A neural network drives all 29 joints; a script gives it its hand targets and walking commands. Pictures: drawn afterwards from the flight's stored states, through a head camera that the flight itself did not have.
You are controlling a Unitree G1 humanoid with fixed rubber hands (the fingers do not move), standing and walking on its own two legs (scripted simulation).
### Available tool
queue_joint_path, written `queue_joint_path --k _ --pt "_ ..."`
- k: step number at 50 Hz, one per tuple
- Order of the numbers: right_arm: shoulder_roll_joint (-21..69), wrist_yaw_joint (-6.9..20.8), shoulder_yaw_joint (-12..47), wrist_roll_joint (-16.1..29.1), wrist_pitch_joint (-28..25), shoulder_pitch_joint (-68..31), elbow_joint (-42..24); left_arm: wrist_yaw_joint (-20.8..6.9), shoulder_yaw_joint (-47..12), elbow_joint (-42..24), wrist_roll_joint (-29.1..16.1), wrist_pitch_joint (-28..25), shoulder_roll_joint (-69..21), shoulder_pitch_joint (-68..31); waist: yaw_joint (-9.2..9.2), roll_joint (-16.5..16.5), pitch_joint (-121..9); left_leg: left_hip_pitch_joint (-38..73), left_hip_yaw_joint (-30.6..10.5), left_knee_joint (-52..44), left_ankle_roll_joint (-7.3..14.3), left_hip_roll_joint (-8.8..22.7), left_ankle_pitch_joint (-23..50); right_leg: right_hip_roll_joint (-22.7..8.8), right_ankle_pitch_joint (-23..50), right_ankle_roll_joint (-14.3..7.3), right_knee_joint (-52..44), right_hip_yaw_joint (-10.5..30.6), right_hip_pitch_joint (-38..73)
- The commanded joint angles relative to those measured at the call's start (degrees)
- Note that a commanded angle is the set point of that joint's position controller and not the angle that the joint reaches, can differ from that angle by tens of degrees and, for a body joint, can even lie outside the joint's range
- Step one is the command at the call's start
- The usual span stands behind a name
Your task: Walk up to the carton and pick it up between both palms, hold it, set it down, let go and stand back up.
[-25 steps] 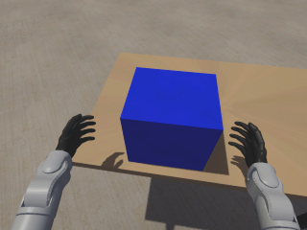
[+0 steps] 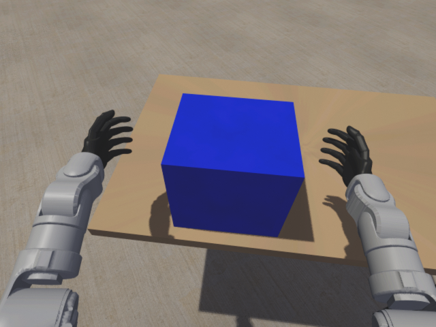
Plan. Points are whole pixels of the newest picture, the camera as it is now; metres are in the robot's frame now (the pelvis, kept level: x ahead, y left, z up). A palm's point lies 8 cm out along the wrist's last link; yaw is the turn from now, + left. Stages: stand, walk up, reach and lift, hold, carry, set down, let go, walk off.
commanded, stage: reach and lift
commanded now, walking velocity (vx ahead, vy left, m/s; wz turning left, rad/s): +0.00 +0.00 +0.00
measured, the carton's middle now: (231, 166) +0.45 -0.04 +0.01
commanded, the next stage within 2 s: none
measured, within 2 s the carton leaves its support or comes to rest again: neither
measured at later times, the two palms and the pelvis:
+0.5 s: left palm (104, 104) +0.45 +0.20 +0.18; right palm (357, 122) +0.42 -0.25 +0.17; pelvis +0.00 +0.00 +0.00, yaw +0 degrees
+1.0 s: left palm (124, 150) +0.43 +0.18 +0.08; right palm (329, 160) +0.41 -0.23 +0.08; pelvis -0.01 +0.00 -0.01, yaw +1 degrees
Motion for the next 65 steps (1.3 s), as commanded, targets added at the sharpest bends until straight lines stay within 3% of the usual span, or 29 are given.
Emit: queue_joint_path --k 1,3,4,5,6,7,9,11,15,19,21,23,24,28,31,33,36,39,41,43,45,46,49,50,53,56,59,61,65 --pt "-9.66 0.51 -2.6 -0.6 -1.84 -25.97 -6.59 0.6 2.29 -4.04 -0.94 -3.64 10.44 -29.52 -0.65 -2.32 -24.2 2.76 1.45 -1.44 1.58 -3.55 7.85 2.5 9.32 -0.81 0.61 -1.58 9.24" --pt "-9.07 0.51 -2.52 -0.33 -1.87 -27.87 -2.97 0.02 2.09 -0.07 -1.06 -5.22 10.83 -31.87 -0.87 -1.8 -27.25 3.29 1.29 -0.43 1.48 -3.79 10.0 2.33 12.93 -0.56 1.51 -1.45 10.7" --pt "-10.68 0.37 -2.31 -0.21 -2.61 -29.34 -5.68 0.29 2.4 -2.77 -0.38 -5.22 11.21 -31.23 -0.64 -1.02 -31.39 6.37 1.29 0.17 1.26 -4.02 14.15 2.59 17.27 -0.19 1.91 -1.72 11.48" --pt "-9.72 0.31 -1.67 -0.14 -2.28 -29.36 -1.48 -0.06 2.64 2.69 0.1 -5.04 11.25 -31.68 -0.96 -2.35 -28.7 4.98 0.62 0.75 1.3 -3.82 15.18 2.76 18.34 -0.14 1.91 -1.53 11.07" --pt "-10.19 0.26 -2.67 0.0 -2.25 -33.9 0.11 -0.24 2.77 3.66 0.13 -5.12 12.62 -36.99 -0.54 -0.55 -28.43 3.77 1.09 0.91 0.66 -3.81 15.12 2.85 17.45 0.23 2.49 -1.45 10.31" --pt "-11.02 0.38 -2.44 0.27 -2.65 -32.08 4.13 -0.03 1.18 3.54 0.6 -5.07 11.66 -36.09 -2.14 0.81 -28.59 6.03 0.57 1.62 -0.36 -3.44 17.81 3.31 19.03 -0.18 2.73 -2.2 9.22" --pt "-12.05 0.18 -1.16 1.69 -2.55 -32.74 5.96 -0.29 0.77 3.45 -0.37 -4.15 10.76 -36.49 -2.02 0.23 -28.61 8.88 0.17 2.12 -1.29 -3.28 22.7 3.87 22.28 -0.33 1.87 -2.36 10.44" --pt "-13.3 0.42 -0.07 2.98 -3.0 -34.49 9.44 0.07 -0.71 3.91 -0.25 -3.08 10.8 -37.63 -2.48 2.17 -28.31 10.45 -0.29 3.22 -2.24 -3.33 25.69 4.44 22.37 -0.42 1.61 -3.46 7.05" --pt "-12.49 0.25 1.51 3.4 -3.38 -41.64 7.78 -0.2 1.35 9.24 -0.6 -3.18 13.09 -41.14 -1.21 -2.69 -28.81 4.79 0.49 2.31 -0.27 -4.26 19.72 3.5 23.18 0.64 2.07 -2.36 11.36" --pt "-12.09 -0.01 2.47 2.89 -2.77 -48.65 10.51 0.2 -0.13 15.04 -1.8 -5.44 15.46 -48.96 -0.99 -4.08 -31.67 -0.56 1.09 0.5 1.83 -4.29 10.03 2.5 19.4 1.19 3.44 -2.18 11.77" --pt "-11.12 -0.04 3.3 4.41 -3.0 -49.33 11.62 0.76 -1.06 15.58 -1.96 -7.01 15.35 -51.48 -0.63 -1.27 -34.56 1.87 0.76 1.71 0.89 -4.11 17.77 2.55 26.65 1.06 3.98 -1.5 12.03" --pt "-12.7 0.0 3.74 4.88 -2.62 -51.49 15.02 0.58 -1.43 18.88 -2.25 -6.5 16.03 -53.79 -0.59 1.24 -34.14 1.93 0.87 2.75 -0.06 -3.97 19.14 2.46 26.28 0.5 3.66 -1.77 12.26" --pt "-12.92 -0.17 3.83 4.64 -2.52 -51.15 17.26 0.45 -1.76 21.82 -2.49 -6.27 15.83 -53.38 -1.28 -0.83 -33.31 2.69 0.66 2.74 -0.26 -3.73 18.99 3.22 25.36 0.53 3.58 -2.69 11.52" --pt "-13.95 0.07 4.06 5.22 -3.69 -52.04 22.52 0.86 -4.06 22.21 -2.74 -6.55 13.57 -55.26 -2.42 2.36 -35.9 8.07 -0.18 4.57 -1.93 -3.05 24.79 3.49 25.26 0.14 2.65 -3.39 5.42" --pt "-14.14 -0.18 4.22 3.54 -5.12 -51.71 25.71 0.11 -2.89 25.8 -1.65 -7.26 14.07 -53.74 -2.72 0.39 -34.07 6.69 -0.11 5.95 -2.1 -3.01 27.04 3.85 27.72 0.36 3.38 -3.14 6.82" --pt "-11.78 -0.15 5.59 4.0 -5.81 -48.96 28.11 -0.48 -3.74 29.78 -1.07 -8.99 11.94 -49.95 -2.6 -0.65 -30.03 3.37 -0.3 4.48 -1.17 -3.4 20.8 3.14 23.5 0.42 3.26 -3.21 7.4" --pt "-9.72 0.46 5.34 3.11 -8.31 -45.97 31.59 -0.31 -4.58 30.7 0.82 -12.77 9.12 -49.02 -2.35 3.14 -26.82 2.12 -0.28 3.94 -2.17 -2.65 19.3 3.03 16.89 -0.13 2.14 -3.58 4.26" --pt "-9.35 0.7 3.97 2.02 -12.14 -46.52 27.42 0.03 -6.91 30.61 -1.71 -18.42 7.86 -49.62 -2.55 3.05 -32.27 3.22 -0.73 4.55 -1.89 -2.77 18.25 3.06 13.12 -0.57 2.42 -4.18 -0.47" --pt "-8.64 0.71 1.75 -0.67 -15.53 -47.79 23.67 1.25 -7.41 26.8 -2.13 -23.27 7.67 -52.76 -3.0 4.52 -38.62 2.76 -0.63 6.37 -2.32 -3.13 20.5 2.79 16.53 -0.71 4.37 -4.77 -1.81" --pt "-7.55 0.36 2.49 -2.4 -17.76 -49.22 24.66 1.21 -6.65 34.91 -2.49 -26.66 8.83 -52.53 -2.23 1.31 -37.61 -1.39 -0.21 7.68 -1.31 -3.28 17.5 2.6 16.76 0.02 5.47 -4.35 -0.7" --pt "-8.36 0.24 1.15 -3.75 -19.89 -52.05 25.82 1.84 -8.79 36.96 -4.34 -30.09 9.28 -56.28 -2.03 1.26 -41.66 -3.23 -0.44 7.23 -1.48 -3.09 13.35 2.19 14.06 -0.15 6.48 -5.19 -2.94" --pt "-7.95 0.28 1.8 -2.81 -20.45 -51.86 25.69 2.4 -9.16 35.93 -5.58 -31.64 9.29 -57.14 -1.88 1.0 -44.68 -3.14 -0.05 8.1 -1.45 -3.26 13.85 2.29 15.26 0.46 7.32 -5.33 -4.15" --pt "-7.03 0.6 4.03 -2.86 -22.12 -52.11 30.78 2.75 -10.31 44.91 -6.07 -35.41 9.51 -56.95 -0.71 1.31 -45.89 -7.28 -0.37 10.85 -1.43 -3.52 13.77 2.09 14.07 0.29 9.71 -4.68 -7.71" --pt "-7.52 0.46 4.79 -3.03 -22.79 -52.33 33.48 2.51 -10.02 48.64 -6.37 -36.33 9.13 -56.47 -1.55 -0.64 -44.85 -9.11 -0.05 11.56 -1.17 -3.22 13.76 2.12 15.09 0.4 10.42 -4.66 -6.15" --pt "-5.6 -0.39 7.05 -0.86 -25.35 -51.81 37.92 1.44 -9.77 54.11 -6.33 -40.44 9.53 -56.94 -0.83 -2.93 -47.73 -12.78 0.36 11.9 -0.87 -2.88 12.98 1.62 17.09 1.17 12.61 -4.08 -3.95" --pt "-5.44 -0.87 8.58 0.53 -28.53 -51.63 38.72 1.25 -11.79 55.96 -7.71 -44.5 8.96 -57.2 -1.76 -1.54 -51.56 -18.14 0.82 13.46 -1.44 -3.39 14.66 0.77 21.75 1.56 15.37 -3.44 -2.39" --pt "-5.61 -1.41 10.04 1.3 -30.18 -50.48 43.86 -0.06 -11.99 60.22 -7.56 -44.72 7.47 -55.09 -2.27 -2.15 -46.64 -17.41 0.7 14.65 -2.56 -3.47 18.54 1.39 24.07 1.52 15.74 -4.0 -3.65" --pt "-5.59 -0.93 10.74 3.42 -31.1 -50.5 44.9 -0.35 -13.46 59.91 -8.13 -45.22 6.71 -54.68 -1.76 0.87 -45.61 -17.38 0.37 15.06 -2.83 -3.59 17.36 1.16 21.25 1.3 15.95 -3.95 -7.45" --pt "-4.56 0.08 10.73 3.28 -31.55 -53.13 43.89 -0.15 -15.15 60.6 -9.19 -45.93 5.24 -57.16 -1.39 1.07 -44.31 -17.35 0.12 15.3 -2.72 -3.5 13.44 1.52 12.47 0.93 14.96 -4.58 -13.32"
